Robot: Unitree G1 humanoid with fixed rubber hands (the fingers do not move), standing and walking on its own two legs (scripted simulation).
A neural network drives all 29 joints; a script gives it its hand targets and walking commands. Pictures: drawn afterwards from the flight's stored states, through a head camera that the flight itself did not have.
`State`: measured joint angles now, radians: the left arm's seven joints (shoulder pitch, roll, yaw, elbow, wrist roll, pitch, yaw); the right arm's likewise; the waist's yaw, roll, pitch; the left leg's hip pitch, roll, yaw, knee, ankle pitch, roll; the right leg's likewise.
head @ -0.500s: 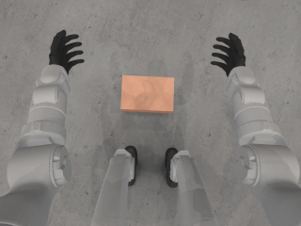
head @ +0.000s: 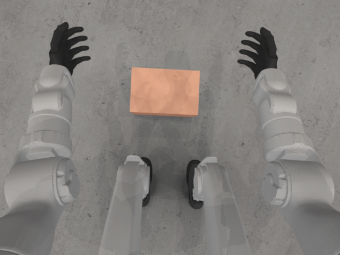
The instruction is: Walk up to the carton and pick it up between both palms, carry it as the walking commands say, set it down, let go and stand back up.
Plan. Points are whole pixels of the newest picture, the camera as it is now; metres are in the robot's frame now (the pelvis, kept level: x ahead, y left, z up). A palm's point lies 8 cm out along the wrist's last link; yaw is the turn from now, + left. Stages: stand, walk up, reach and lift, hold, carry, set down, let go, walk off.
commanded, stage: reach and lift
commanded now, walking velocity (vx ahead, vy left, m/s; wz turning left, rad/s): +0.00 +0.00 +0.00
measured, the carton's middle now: (164, 94) +0.49 +0.03 -0.50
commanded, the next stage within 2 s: none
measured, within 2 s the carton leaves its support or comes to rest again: neither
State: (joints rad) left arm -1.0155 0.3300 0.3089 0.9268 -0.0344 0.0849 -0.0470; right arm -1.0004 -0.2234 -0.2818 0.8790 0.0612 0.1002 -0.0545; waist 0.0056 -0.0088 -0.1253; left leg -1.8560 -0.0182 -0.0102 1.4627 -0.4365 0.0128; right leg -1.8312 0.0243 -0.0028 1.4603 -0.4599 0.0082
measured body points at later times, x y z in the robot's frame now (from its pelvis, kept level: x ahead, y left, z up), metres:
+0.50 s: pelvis -0.03 +0.00 -0.13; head +0.31 +0.02 +0.17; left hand +0.49 +0.24 -0.27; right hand +0.50 -0.18 -0.27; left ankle +0.08 +0.11 -0.54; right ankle +0.08 -0.12 -0.54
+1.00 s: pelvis -0.04 +0.00 -0.21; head +0.33 +0.01 +0.04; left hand +0.48 +0.23 -0.41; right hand +0.49 -0.19 -0.40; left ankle +0.08 +0.11 -0.54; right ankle +0.08 -0.12 -0.54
